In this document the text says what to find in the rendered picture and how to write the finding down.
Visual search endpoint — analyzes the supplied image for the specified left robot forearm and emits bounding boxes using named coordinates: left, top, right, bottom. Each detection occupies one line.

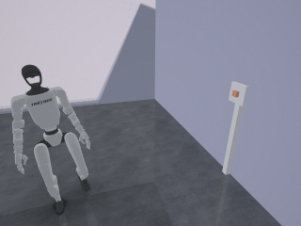
left=68, top=107, right=85, bottom=133

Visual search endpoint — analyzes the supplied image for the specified button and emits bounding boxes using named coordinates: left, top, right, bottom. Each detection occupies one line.
left=231, top=90, right=240, bottom=98

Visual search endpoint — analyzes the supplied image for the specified robot left upper arm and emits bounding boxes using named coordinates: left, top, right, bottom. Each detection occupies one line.
left=51, top=87, right=73, bottom=115

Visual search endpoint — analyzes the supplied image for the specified panel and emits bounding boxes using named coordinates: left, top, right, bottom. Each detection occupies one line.
left=222, top=81, right=249, bottom=175

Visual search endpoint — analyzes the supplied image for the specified right robot foot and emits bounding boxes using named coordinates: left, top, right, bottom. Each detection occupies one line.
left=55, top=195, right=65, bottom=216

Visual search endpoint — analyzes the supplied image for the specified robot foot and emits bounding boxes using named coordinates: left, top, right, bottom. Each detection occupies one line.
left=78, top=176, right=90, bottom=192
left=55, top=195, right=65, bottom=216

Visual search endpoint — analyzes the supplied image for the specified left robot hand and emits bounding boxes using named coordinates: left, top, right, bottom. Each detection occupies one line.
left=79, top=131, right=91, bottom=150

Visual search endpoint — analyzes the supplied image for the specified right robot forearm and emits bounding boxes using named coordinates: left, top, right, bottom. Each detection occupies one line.
left=12, top=120, right=24, bottom=153

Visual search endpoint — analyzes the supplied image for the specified left robot foot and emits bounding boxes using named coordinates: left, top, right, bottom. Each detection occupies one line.
left=78, top=176, right=90, bottom=192

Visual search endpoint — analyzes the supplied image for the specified robot right upper arm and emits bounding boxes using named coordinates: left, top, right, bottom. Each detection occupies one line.
left=10, top=94, right=25, bottom=129

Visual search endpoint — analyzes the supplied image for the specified right robot hand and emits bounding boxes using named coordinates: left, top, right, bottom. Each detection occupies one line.
left=15, top=153, right=28, bottom=174

